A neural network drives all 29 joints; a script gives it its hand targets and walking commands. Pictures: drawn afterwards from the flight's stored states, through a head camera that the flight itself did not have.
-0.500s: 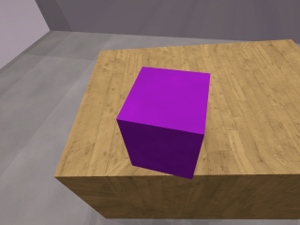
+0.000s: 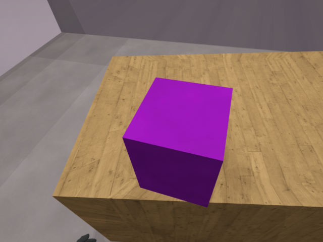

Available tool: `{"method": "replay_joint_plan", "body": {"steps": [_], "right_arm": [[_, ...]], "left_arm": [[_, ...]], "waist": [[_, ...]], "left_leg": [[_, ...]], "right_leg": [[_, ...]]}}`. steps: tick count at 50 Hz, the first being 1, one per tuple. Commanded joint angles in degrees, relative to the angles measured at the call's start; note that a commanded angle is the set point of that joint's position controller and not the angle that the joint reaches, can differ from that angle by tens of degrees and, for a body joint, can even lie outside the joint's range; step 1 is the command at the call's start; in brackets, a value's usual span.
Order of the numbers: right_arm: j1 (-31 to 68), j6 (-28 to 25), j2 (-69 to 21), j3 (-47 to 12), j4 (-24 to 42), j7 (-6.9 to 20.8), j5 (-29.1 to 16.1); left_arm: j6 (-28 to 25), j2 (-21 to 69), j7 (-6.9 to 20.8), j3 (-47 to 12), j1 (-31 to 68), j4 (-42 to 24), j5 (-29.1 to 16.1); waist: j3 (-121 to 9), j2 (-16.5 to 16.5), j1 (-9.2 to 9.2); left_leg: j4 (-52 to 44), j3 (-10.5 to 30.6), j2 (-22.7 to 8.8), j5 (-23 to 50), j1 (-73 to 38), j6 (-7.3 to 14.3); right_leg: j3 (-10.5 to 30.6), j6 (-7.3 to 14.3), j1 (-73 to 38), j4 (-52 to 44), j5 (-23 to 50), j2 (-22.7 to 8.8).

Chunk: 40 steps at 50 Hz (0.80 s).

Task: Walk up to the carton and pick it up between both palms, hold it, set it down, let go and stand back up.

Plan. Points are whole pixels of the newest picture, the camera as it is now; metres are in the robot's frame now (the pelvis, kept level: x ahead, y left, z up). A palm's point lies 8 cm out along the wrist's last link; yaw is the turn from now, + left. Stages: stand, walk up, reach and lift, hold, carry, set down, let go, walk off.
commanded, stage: walk up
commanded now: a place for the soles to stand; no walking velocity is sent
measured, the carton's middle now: (181, 142) +0.37 -0.03 +0.04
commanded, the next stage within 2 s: stand in 0.38 s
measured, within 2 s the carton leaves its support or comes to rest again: neither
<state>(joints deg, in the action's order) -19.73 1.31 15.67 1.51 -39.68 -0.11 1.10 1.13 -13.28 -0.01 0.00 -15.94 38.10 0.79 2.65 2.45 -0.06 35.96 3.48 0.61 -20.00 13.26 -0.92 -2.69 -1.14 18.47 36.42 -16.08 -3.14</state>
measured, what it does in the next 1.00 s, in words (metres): stands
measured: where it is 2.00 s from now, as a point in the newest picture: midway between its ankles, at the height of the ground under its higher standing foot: outside the picture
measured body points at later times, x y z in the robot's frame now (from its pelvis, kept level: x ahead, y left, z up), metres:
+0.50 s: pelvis +0.00 +0.00 +0.01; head +0.01 +0.00 +0.46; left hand +0.09 +0.27 -0.11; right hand +0.11 -0.25 -0.11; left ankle -0.02 +0.13 -0.72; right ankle +0.04 -0.13 -0.72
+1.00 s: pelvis +0.01 -0.02 +0.01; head +0.03 -0.01 +0.46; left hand +0.19 +0.25 -0.07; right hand +0.16 -0.26 -0.08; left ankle -0.02 +0.13 -0.72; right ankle +0.04 -0.13 -0.72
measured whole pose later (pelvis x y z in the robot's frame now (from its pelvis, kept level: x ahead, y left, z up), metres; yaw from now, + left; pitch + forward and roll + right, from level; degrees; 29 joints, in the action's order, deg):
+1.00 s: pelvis +0.01 -0.02 +0.01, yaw +1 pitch -4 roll +0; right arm -10.8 -12.8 11.5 0.9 -43.0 -2.5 2.5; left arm 15.7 -14.6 2.1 6.1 -8.6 26.8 1.9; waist 5.8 -1.2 -0.5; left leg 27.5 -1.4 -4.0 -17.4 5.9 -2.2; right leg -1.6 0.5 10.9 28.9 -13.9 -0.3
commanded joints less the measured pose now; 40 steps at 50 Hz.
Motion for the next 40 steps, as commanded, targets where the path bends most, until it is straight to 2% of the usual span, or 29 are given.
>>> {"method": "replay_joint_plan", "body": {"steps": [1, 2, 3, 5, 10, 13, 14, 15, 16, 17, 19, 20, 21, 23, 26, 29, 30, 31, 32, 33, 34, 35, 37, 38, 39, 40], "right_arm": [[-1.19, -2.59, 7.74, 1.88, 4.12, 0.07, -0.30], [-1.21, -2.37, 7.47, 2.01, 4.31, 0.08, -0.44], [-0.17, -2.23, 6.85, 1.73, 4.70, 0.03, -0.57], [-0.57, -2.11, 7.15, 1.76, 4.60, -0.02, -0.46], [0.48, -1.95, 6.96, 1.56, 5.35, 0.06, -0.50], [0.44, -1.98, 6.87, 1.35, 5.61, 0.22, -0.74], [0.81, -1.98, 7.17, 1.39, 5.32, 0.25, -0.59], [0.63, -2.00, 7.24, 1.49, 5.64, 0.21, -0.57], [0.98, -1.93, 7.72, 1.59, 5.31, 0.20, -0.56], [0.65, -2.02, 7.13, 1.48, 5.38, 0.23, -0.68], [0.93, -2.07, 7.36, 1.64, 5.56, 0.24, -0.58], [1.25, -2.12, 7.04, 1.45, 5.80, 0.28, -0.69], [0.61, -1.97, 7.81, 1.68, 5.60, 0.27, -0.76], [1.19, -1.94, 7.43, 1.64, 5.67, 0.21, -0.68], [0.74, -2.07, 7.24, 1.65, 5.40, 0.18, -0.58], [1.04, -2.03, 7.36, 1.59, 5.26, 0.15, -0.75], [25.55, -10.47, 1.66, 5.60, -5.02, 0.29, 5.57], [22.01, -12.03, 4.62, 8.04, -6.40, 1.59, 7.75], [21.10, -11.54, 5.90, 8.66, -6.76, 2.25, 8.38], [20.10, -11.51, 5.01, 7.83, -7.60, 2.32, 7.15], [20.08, -12.28, 5.58, 7.36, -7.78, 2.11, 7.11], [17.70, -13.35, 5.09, 7.23, -8.29, 1.93, 5.83], [15.33, -15.08, 6.51, 6.63, -7.22, 1.87, 3.39], [14.85, -15.71, 6.86, 5.84, -6.41, 1.57, 2.48], [14.39, -16.28, 5.97, 5.14, -4.51, 0.98, 2.20], [13.84, -16.50, 4.97, 3.85, -2.80, 0.31, 1.82]], "left_arm": [[-1.37, -9.98, 0.03, 2.96, 0.35, -4.92, -0.47], [-1.52, -9.88, 0.00, 2.84, 0.20, -4.65, -0.63], [-1.63, -10.34, 0.03, 2.86, -0.09, -4.17, -0.54], [-1.74, -10.26, -0.10, 2.72, 0.31, -4.40, -0.32], [-1.44, -10.48, -0.15, 2.89, 0.35, -4.15, -0.22], [-1.48, -11.32, -0.09, 2.88, 0.47, -3.85, 0.05], [-1.49, -10.65, -0.02, 2.57, 0.20, -3.78, -0.10], [-1.57, -10.82, -0.09, 2.58, 0.15, -3.77, 0.02], [-1.59, -10.59, -0.13, 2.46, -0.22, -3.48, -0.03], [-1.65, -10.57, -0.08, 2.51, -0.63, -3.52, -0.19], [-1.72, -10.87, -0.12, 2.59, -0.75, -3.27, -0.19], [-1.68, -10.84, -0.04, 2.53, -0.55, -3.21, -0.21], [-1.67, -10.65, -0.07, 2.43, -0.69, -3.54, -0.13], [-1.65, -10.98, -0.02, 2.57, -0.70, -3.24, -0.02], [-1.70, -10.71, -0.11, 2.40, -1.43, -2.84, -0.12], [-1.71, -10.89, -0.07, 2.39, -1.99, -2.68, -0.16], [6.19, -12.59, -1.42, 4.19, 24.91, -9.38, -0.72], [10.30, -10.68, -2.56, 2.22, 20.42, -10.63, -0.22], [11.92, -11.29, -2.83, 2.31, 19.26, -12.66, -0.12], [13.41, -10.77, -2.83, 3.21, 18.41, -13.04, -0.38], [14.28, -12.06, -2.75, 4.11, 17.62, -14.54, -0.16], [14.90, -12.68, -2.71, 5.50, 15.83, -16.94, 0.43], [15.75, -10.25, -2.43, 6.37, 10.28, -18.82, 1.22], [16.02, -10.14, -2.05, 6.43, 8.63, -18.86, 1.23], [16.04, -10.95, -1.27, 7.29, 6.55, -18.85, 0.94], [15.73, -11.11, -0.56, 7.95, 4.92, -18.01, 0.91]], "waist": [[-2.37, -4.69, 0.67], [-2.38, -4.03, 0.60], [-3.40, -4.76, 0.73], [-3.76, -2.41, 0.48], [-2.87, -1.27, 0.69], [-2.78, -2.48, 0.52], [-2.88, -1.05, 0.69], [-2.29, -1.09, 0.37], [-1.60, -0.60, 0.85], [-3.18, -1.95, 0.62], [-2.93, -1.33, 0.79], [-2.78, -2.37, 0.84], [-2.22, -1.02, 0.77], [-2.02, -2.01, 0.51], [-2.43, -0.77, 0.48], [-2.41, -1.42, 0.82], [-2.12, 3.18, -0.29], [3.18, 3.70, -2.64], [2.00, 4.21, -2.43], [-0.17, 3.64, -1.11], [-2.93, 1.99, -1.04], [-5.47, 1.79, -0.32], [-8.95, -1.55, -0.14], [-10.38, -3.04, -0.12], [-11.95, -5.99, 0.91], [-11.62, -7.47, 1.46]], "left_leg": [[-8.62, 6.07, -4.37, 10.53, 5.47, 2.52], [-8.61, 4.84, -3.74, 10.96, 3.69, 2.36], [-8.16, 4.61, -3.56, 11.37, 2.17, 2.34], [-8.22, 4.87, -3.45, 12.56, 2.42, 2.24], [-9.23, 5.60, -3.72, 10.38, 3.71, 2.64], [-9.59, 5.78, -3.40, 9.48, 4.63, 2.69], [-9.90, 6.44, -3.66, 8.77, 4.40, 2.95], [-9.97, 6.19, -3.59, 9.34, 4.80, 2.98], [-9.78, 6.02, -3.38, 9.55, 5.05, 2.94], [-9.49, 6.32, -3.53, 10.28, 4.51, 2.99], [-9.77, 6.46, -3.29, 10.06, 4.51, 3.09], [-9.90, 6.81, -3.64, 10.65, 5.17, 3.10], [-10.04, 6.93, -3.41, 10.02, 5.49, 3.07], [-9.86, 6.49, -3.23, 8.89, 5.16, 2.97], [-10.02, 7.12, -3.19, 8.53, 5.22, 3.11], [-10.16, 7.44, -3.12, 8.66, 5.75, 3.16], [-6.21, -4.60, -4.77, -5.60, 18.73, -0.09], [-10.80, -6.86, -6.21, -14.37, 28.48, 0.84], [-13.55, -8.00, -7.36, -17.17, 34.25, 2.14], [-12.73, -8.46, -6.82, -12.81, 35.33, 2.38], [-11.30, -8.71, -6.16, -8.20, 31.15, 2.16], [-9.65, -8.62, -5.47, -2.21, 24.60, 1.29], [-6.21, -9.59, -3.12, 7.33, 11.99, -0.15], [-5.54, -10.06, -2.12, 11.02, 7.31, -0.53], [-5.51, -10.34, -0.84, 12.88, 3.79, -0.06], [-5.99, -10.53, 0.06, 13.43, 2.62, 0.40]], "right_leg": [[6.19, 3.56, -7.15, -8.75, 6.61, -3.66], [6.82, 4.05, -6.60, -8.53, 8.48, -4.40], [6.38, 4.26, -6.56, -8.91, 9.43, -4.49], [6.52, 4.35, -6.65, -8.87, 8.84, -4.69], [5.51, 3.78, -6.89, -9.22, 5.44, -4.18], [5.50, 3.85, -7.12, -9.61, 4.64, -4.46], [5.41, 3.87, -6.77, -9.38, 3.84, -4.22], [5.09, 3.62, -6.58, -9.16, 4.47, -4.06], [4.94, 3.49, -6.87, -9.11, 5.44, -3.95], [4.44, 3.37, -7.62, -9.20, 6.50, -3.76], [4.33, 3.56, -7.60, -8.95, 5.93, -4.04], [4.02, 3.39, -7.86, -9.03, 5.97, -3.86], [4.28, 3.48, -7.26, -9.04, 5.55, -3.91], [4.42, 3.49, -6.85, -9.85, 4.05, -4.18], [4.12, 3.30, -7.30, -9.61, 4.38, -4.28], [3.40, 3.13, -7.79, -9.44, 4.08, -3.76], [-2.21, 2.64, -5.50, -0.86, -4.73, 4.23], [-3.71, 2.53, -12.86, 2.21, -6.06, 5.76], [-4.17, 1.98, -19.86, 5.28, -4.00, 6.45], [-2.98, 1.91, -22.92, 5.12, -1.22, 5.26], [-2.35, 1.54, -22.79, 4.34, 0.83, 4.38], [-1.40, 2.08, -21.05, 2.28, 3.64, 4.15], [0.41, 2.66, -18.64, -3.72, 8.05, 3.43], [0.41, 2.17, -17.87, -5.43, 10.80, 3.57], [0.98, 1.37, -18.00, -7.10, 14.06, 3.66], [1.59, 0.89, -18.30, -8.29, 17.26, 3.28]]}}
